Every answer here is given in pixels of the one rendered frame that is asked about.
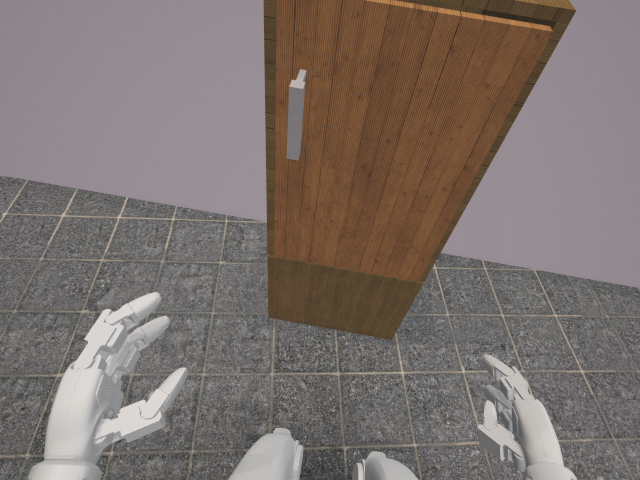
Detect cupboard door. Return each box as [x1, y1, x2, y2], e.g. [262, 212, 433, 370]
[274, 0, 553, 282]

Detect robot right thigh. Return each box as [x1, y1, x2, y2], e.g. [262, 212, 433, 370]
[352, 457, 419, 480]

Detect robot thigh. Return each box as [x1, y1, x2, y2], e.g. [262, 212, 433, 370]
[228, 433, 303, 480]
[352, 457, 419, 480]

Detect robot right hand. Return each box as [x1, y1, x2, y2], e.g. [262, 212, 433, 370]
[478, 354, 564, 474]

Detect left robot forearm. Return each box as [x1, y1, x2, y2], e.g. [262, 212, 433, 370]
[27, 460, 102, 480]

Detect robot left hand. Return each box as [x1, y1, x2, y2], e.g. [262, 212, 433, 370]
[44, 292, 188, 464]

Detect handle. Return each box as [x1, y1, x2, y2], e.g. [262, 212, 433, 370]
[287, 69, 307, 160]

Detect robot left thigh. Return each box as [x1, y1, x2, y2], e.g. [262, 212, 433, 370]
[228, 433, 303, 480]

